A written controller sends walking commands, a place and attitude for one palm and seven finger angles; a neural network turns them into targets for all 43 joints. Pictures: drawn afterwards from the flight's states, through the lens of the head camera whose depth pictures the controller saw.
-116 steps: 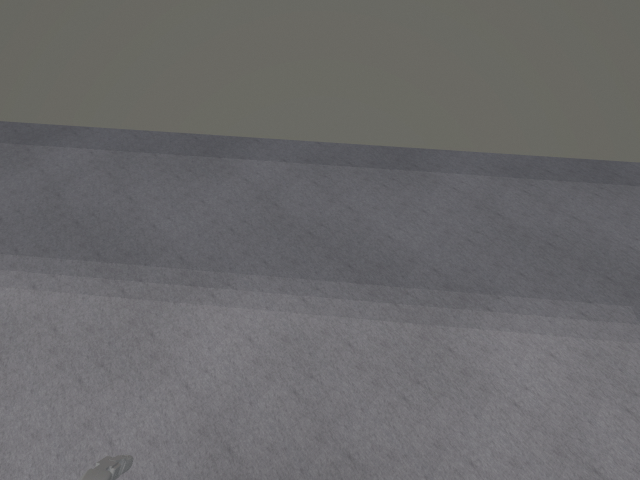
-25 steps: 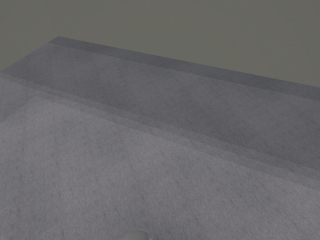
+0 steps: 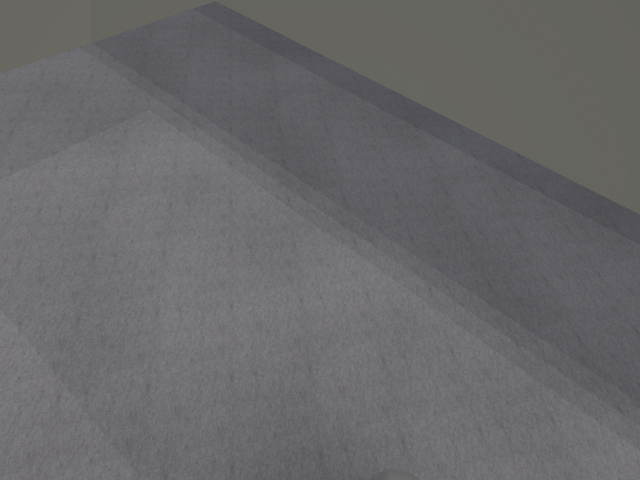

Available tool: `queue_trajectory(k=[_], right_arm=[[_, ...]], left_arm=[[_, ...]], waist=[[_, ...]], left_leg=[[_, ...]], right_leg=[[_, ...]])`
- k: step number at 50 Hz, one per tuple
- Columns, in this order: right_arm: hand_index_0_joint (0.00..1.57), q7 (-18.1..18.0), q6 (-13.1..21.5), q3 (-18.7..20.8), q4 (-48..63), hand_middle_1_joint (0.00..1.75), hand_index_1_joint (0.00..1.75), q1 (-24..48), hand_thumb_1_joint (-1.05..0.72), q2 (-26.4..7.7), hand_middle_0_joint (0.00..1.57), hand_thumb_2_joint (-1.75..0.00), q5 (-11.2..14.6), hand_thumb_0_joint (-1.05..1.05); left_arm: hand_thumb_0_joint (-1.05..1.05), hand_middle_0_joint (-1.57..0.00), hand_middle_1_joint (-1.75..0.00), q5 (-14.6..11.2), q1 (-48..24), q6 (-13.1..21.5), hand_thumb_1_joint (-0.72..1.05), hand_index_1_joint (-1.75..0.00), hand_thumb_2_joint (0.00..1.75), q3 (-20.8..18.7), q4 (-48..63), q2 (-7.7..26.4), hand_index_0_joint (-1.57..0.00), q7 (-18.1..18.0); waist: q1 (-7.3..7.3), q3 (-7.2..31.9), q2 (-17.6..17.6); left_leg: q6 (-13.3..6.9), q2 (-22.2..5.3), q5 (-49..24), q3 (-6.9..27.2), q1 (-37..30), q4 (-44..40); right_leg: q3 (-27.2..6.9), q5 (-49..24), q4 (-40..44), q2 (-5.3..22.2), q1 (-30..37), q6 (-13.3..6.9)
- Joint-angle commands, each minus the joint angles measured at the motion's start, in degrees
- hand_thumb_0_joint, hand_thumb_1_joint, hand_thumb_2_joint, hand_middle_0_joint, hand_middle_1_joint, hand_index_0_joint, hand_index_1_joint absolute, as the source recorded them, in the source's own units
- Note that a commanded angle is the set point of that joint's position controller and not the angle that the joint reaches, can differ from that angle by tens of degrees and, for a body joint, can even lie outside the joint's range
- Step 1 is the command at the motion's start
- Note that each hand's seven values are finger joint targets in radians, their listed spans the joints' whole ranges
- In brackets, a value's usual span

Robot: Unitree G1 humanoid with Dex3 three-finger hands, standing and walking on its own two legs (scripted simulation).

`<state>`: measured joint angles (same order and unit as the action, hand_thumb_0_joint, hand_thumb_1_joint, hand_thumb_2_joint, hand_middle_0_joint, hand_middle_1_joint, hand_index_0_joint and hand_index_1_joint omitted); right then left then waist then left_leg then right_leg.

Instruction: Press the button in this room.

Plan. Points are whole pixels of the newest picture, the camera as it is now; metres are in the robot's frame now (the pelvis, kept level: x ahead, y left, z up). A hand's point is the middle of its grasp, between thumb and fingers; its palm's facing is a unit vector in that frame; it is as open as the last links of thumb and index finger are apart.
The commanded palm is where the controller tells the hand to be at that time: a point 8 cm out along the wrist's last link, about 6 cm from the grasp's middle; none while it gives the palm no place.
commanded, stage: turn or walk to find it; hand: left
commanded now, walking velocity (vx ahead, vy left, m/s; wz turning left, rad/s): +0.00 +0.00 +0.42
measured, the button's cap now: out of the picture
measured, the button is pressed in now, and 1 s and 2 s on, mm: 0 0 0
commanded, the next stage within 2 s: none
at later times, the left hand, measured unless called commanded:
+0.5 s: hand out of the picture +0.05 +0.15 -0.15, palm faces +0.21 -0.94 -0.27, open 7.4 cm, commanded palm none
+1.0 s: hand out of the picture -0.11 +0.22 -0.18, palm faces +0.46 -0.86 -0.21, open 7.4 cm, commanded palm none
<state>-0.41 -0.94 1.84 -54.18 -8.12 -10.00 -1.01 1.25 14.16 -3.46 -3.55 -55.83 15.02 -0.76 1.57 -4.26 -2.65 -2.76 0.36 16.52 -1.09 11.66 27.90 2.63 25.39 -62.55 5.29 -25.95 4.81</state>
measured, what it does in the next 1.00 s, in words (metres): steps on the spot, turning left: right foot, then left foot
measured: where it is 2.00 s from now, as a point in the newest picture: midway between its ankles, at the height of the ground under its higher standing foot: outside the picture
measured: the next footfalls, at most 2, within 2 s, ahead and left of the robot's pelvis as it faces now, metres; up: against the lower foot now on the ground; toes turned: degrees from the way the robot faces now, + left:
right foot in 0.30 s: +0.05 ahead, -0.14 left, +0.00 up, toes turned +4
left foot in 0.80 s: -0.03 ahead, +0.09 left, +0.00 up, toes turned +26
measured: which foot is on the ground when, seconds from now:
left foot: down 0.00-0.32, up 0.34-0.78, down 0.80-1.00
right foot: up 0.00-0.28, down 0.30-0.80, up 0.82-1.00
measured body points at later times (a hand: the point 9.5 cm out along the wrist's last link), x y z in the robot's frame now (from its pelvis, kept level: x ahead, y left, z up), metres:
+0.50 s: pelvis -0.01 -0.05 +0.00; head +0.02 -0.08 +0.45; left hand +0.03 +0.20 -0.12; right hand +0.06 -0.30 -0.17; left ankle -0.07 +0.08 -0.65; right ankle +0.01 -0.14 -0.74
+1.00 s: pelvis -0.05 +0.02 +0.00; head -0.04 +0.06 +0.45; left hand -0.13 +0.27 -0.17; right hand +0.14 -0.17 -0.12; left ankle -0.07 +0.07 -0.74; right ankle -0.01 -0.15 -0.65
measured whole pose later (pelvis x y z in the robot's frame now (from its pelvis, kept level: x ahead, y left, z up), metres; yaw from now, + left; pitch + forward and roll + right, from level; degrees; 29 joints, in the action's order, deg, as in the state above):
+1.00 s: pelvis -0.05 +0.02 +0.00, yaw +24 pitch +0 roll -3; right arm -0.5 -0.9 1.9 -54.4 -8.9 -10.1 -1.0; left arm 1.6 13.9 -3.6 -4.2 -56.8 14.9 -0.6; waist 1.7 -3.3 -2.5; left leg -5.0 1.4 13.7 -2.7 12.3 26.3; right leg 2.3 21.4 -64.3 5.5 -26.7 4.9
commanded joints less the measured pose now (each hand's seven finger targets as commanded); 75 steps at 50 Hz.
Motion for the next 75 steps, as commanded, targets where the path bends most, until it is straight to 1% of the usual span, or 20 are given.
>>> queue_trajectory(k=[1,8,13,14,15,16,17,18,19,22,33,38,39,40,41,44,49,69,74,75], right_arm=[[0.20,-1.0,1.0,3.2,2.3,0.30,0.30,-4.5,-0.90,-12.4,0.20,-0.90,0.3,0.00],[0.20,-0.8,0.4,3.9,2.5,0.30,0.30,-6.0,-0.90,-13.1,0.20,-0.90,-0.5,0.00],[0.20,-0.5,0.1,4.3,3.3,0.30,0.30,-3.8,-0.90,-12.9,0.20,-0.90,-0.2,0.00],[0.20,-0.2,0.2,4.2,3.3,0.30,0.30,-4.2,-0.90,-11.5,0.20,-0.90,0.2,0.00],[0.20,0.1,0.3,3.5,3.9,0.30,0.30,-6.3,-0.90,-7.8,0.20,-0.90,0.7,0.00],[0.20,-0.1,-0.1,3.6,5.2,0.30,0.30,-5.5,-0.90,-7.3,0.20,-0.90,0.3,0.00],[0.20,0.0,-1.0,4.3,4.7,0.30,0.30,-5.2,-0.90,-9.0,0.20,-0.90,0.0,0.00],[0.20,0.3,-1.8,4.5,3.3,0.30,0.30,-6.2,-0.90,-9.1,0.20,-0.90,-0.3,0.00],[0.20,0.7,-2.2,4.6,2.3,0.30,0.30,-6.4,-0.90,-9.1,0.20,-0.90,-0.3,0.00],[0.20,1.3,-2.3,4.0,0.3,0.30,0.30,-8.4,-0.90,-7.8,0.20,-0.90,-0.4,0.00],[0.20,1.1,-1.8,2.4,1.8,0.30,0.30,-0.4,-0.90,-6.0,0.20,-0.90,0.4,0.00],[0.20,0.9,-0.6,2.4,0.8,0.30,0.30,-5.8,-0.90,-7.2,0.20,-0.90,0.4,0.00],[0.20,0.9,0.0,3.1,0.6,0.30,0.30,-7.8,-0.90,-10.7,0.20,-0.90,0.3,0.00],[0.20,0.6,0.2,4.4,1.0,0.30,0.30,-9.6,-0.90,-16.2,0.20,-0.90,-0.1,0.00],[0.20,0.3,-0.3,4.6,0.2,0.30,0.30,-11.0,-0.90,-17.5,0.20,-0.90,-0.1,0.00],[0.20,-1.0,0.2,3.1,1.7,0.30,0.30,-3.9,-0.90,-12.9,0.20,-0.90,-0.1,0.00],[0.20,-1.2,1.2,2.9,2.0,0.30,0.30,-4.7,-0.90,-11.8,0.20,-0.90,0.6,0.00],[0.20,-0.9,0.0,4.1,0.9,0.30,0.30,-9.7,-0.90,-12.0,0.20,-0.90,-0.6,0.00],[0.20,-0.3,-0.5,4.4,1.5,0.30,0.30,-7.4,-0.90,-11.4,0.20,-0.90,-0.1,0.00],[0.20,0.1,-0.6,4.2,1.7,0.30,0.30,-7.7,-0.90,-9.9,0.20,-0.90,0.2,0.00]], left_arm=[[0.00,-0.20,-0.30,-0.3,-0.6,1.3,0.90,-0.30,0.90,-0.9,4.9,3.3,-0.20,-0.2],[0.00,-0.20,-0.30,-0.7,-6.0,1.6,0.90,-0.30,0.90,-0.6,8.0,2.1,-0.20,-0.5],[0.00,-0.20,-0.30,-0.9,-0.8,2.8,0.90,-0.30,0.90,-0.8,7.2,2.8,-0.20,-0.8],[0.00,-0.20,-0.30,-0.6,1.2,3.4,0.90,-0.30,0.90,-1.1,6.9,4.5,-0.20,-1.0],[0.00,-0.20,-0.30,0.2,2.4,4.2,0.90,-0.30,0.90,-1.9,6.8,9.2,-0.20,-1.5],[0.00,-0.20,-0.30,0.2,3.3,4.0,0.90,-0.30,0.90,-2.2,7.2,12.0,-0.20,-1.5],[0.00,-0.20,-0.30,-0.1,2.4,3.6,0.90,-0.30,0.90,-1.7,8.0,10.9,-0.20,-1.4],[0.00,-0.20,-0.30,-0.2,-1.5,3.9,0.90,-0.30,0.90,-1.7,8.6,8.6,-0.20,-1.6],[0.00,-0.20,-0.30,-0.2,-4.3,3.4,0.90,-0.30,0.90,-1.4,9.4,7.3,-0.20,-1.7],[0.00,-0.20,-0.30,-0.4,-4.7,4.1,0.90,-0.30,0.90,-0.3,9.2,4.5,-0.20,-1.3],[0.00,-0.20,-0.30,0.6,4.3,3.7,0.90,-0.30,0.90,-1.5,4.5,7.7,-0.20,-1.4],[0.00,-0.20,-0.30,0.0,2.0,2.9,0.90,-0.30,0.90,-2.0,3.6,8.2,-0.20,-1.1],[0.00,-0.20,-0.30,-0.5,2.6,2.5,0.90,-0.30,0.90,-1.7,4.2,5.9,-0.20,-1.0],[0.00,-0.20,-0.30,-0.7,2.1,2.1,0.90,-0.30,0.90,-0.7,6.3,2.0,-0.20,-0.7],[0.00,-0.20,-0.30,-0.1,-1.1,1.4,0.90,-0.30,0.90,-0.5,6.9,3.0,-0.20,-1.0],[0.00,-0.20,-0.30,0.1,-2.5,0.9,0.90,-0.30,0.90,-1.4,4.5,3.8,-0.20,-0.3],[0.00,-0.20,-0.30,0.0,1.0,1.1,0.90,-0.30,0.90,-1.6,2.3,3.8,-0.20,-0.2],[0.00,-0.20,-0.30,-0.6,-6.8,1.3,0.90,-0.30,0.90,-0.8,7.1,1.8,-0.20,-1.0],[0.00,-0.20,-0.30,-1.0,-0.5,2.1,0.90,-0.30,0.90,-1.0,5.8,2.5,-0.20,-1.5],[0.00,-0.20,-0.30,-0.8,1.1,2.6,0.90,-0.30,0.90,-1.4,5.6,4.3,-0.20,-1.7]], waist=[[-2.20,5.4,10.9],[-3.46,4.2,11.0],[-0.52,6.7,9.0],[0.40,7.7,4.9],[0.31,9.9,-8.4],[0.94,8.5,-14.8],[0.74,7.3,-8.4],[-1.03,5.3,-12.3],[-2.05,1.8,-9.1],[-3.19,1.1,-5.6],[1.11,4.4,-7.8],[-2.53,7.2,-5.4],[-3.54,8.5,5.5],[-4.41,7.1,22.5],[-5.67,7.0,17.1],[-2.92,2.0,12.7],[-1.63,5.5,8.6],[-3.71,6.5,8.9],[-0.80,7.5,8.7],[-0.27,7.7,4.8]], left_leg=[[-6.3,-12.6,-37.3,10.9,-7.2,-7.4],[-7.7,-12.9,-34.5,17.3,-4.3,-6.4],[-4.4,-9.8,-28.2,18.2,2.0,-0.9],[-1.7,-7.1,-20.1,16.5,6.3,2.7],[2.2,-0.7,-2.3,9.3,16.0,13.2],[4.2,3.8,18.1,4.5,20.1,25.1],[3.9,1.9,16.6,6.4,18.2,34.1],[4.0,0.6,13.5,7.7,18.5,38.0],[4.1,-0.3,9.9,6.5,18.4,41.0],[5.7,-1.1,2.7,3.8,19.4,42.9],[6.4,-2.5,10.0,-2.1,13.9,21.0],[4.6,-2.2,-3.9,-4.3,-1.7,-0.5],[2.6,-8.0,-11.2,3.5,-9.1,-6.1],[-4.1,-22.2,-29.9,21.9,-11.9,-9.5],[-8.3,-24.9,-30.1,20.7,-6.7,-9.7],[-4.9,-16.9,-21.8,15.3,-1.6,-11.2],[-2.9,-12.3,-31.8,10.6,-7.8,-10.4],[-7.9,-12.0,-15.2,27.3,-2.7,-11.3],[-3.6,-7.4,-9.8,25.0,7.5,-8.1],[-0.7,-4.4,-4.4,21.4,12.9,-4.3]], right_leg=[[-1.0,-3.5,1.0,0.3,-3.7,1.0],[-0.9,-0.4,14.4,-1.9,1.5,0.4],[-0.1,-12.2,34.0,-3.4,15.2,-0.9],[-2.4,-18.3,40.8,-0.6,21.9,-1.3],[-14.1,-25.2,43.9,12.1,30.6,-5.2],[-22.6,-32.9,44.6,22.5,25.9,-11.7],[-18.9,-26.3,45.5,21.3,19.3,-13.9],[-17.0,-17.7,48.3,17.9,14.7,-12.4],[-14.7,-11.6,49.2,15.7,11.4,-11.2],[-4.7,-17.8,46.9,10.7,13.4,-9.7],[-0.9,-36.3,41.1,15.0,21.3,-13.3],[4.4,-30.4,31.9,13.7,14.6,-8.1],[7.2,-19.2,23.0,9.7,6.8,-4.8],[8.5,9.7,10.8,2.0,-6.4,-0.3],[2.4,12.1,3.1,1.6,-4.1,-1.2],[-1.8,0.2,-3.0,2.3,-6.4,-1.1],[-1.9,-7.0,-4.0,1.0,-5.8,0.8],[-4.0,-0.4,17.4,-3.4,3.3,-1.3],[-2.9,-10.9,37.5,-4.5,19.5,-2.6],[-6.0,-12.0,44.0,-0.4,25.9,-3.9]])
